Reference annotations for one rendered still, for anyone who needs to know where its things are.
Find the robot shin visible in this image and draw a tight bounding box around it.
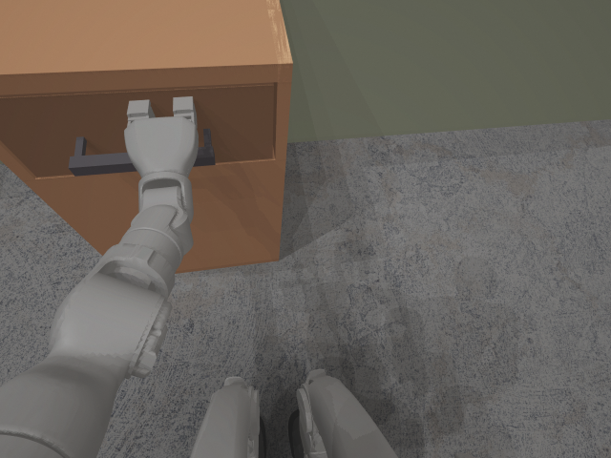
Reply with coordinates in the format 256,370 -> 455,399
299,369 -> 341,458
210,377 -> 259,458

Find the handle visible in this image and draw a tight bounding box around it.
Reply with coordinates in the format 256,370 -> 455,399
69,129 -> 216,177

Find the left robot shin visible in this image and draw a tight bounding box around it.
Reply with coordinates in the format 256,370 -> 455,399
210,377 -> 259,458

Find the right robot shin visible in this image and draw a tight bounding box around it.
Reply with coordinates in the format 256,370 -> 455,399
299,369 -> 341,458

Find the cabinet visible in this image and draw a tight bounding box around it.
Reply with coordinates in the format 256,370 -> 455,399
0,0 -> 293,274

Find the drawer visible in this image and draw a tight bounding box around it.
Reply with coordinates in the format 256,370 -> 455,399
0,82 -> 274,177

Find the robot left upper arm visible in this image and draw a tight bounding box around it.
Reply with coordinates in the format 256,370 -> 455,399
0,273 -> 173,458

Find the robot left hand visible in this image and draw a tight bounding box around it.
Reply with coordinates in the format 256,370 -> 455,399
124,96 -> 199,178

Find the left robot forearm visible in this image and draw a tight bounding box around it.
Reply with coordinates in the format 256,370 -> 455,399
49,171 -> 194,352

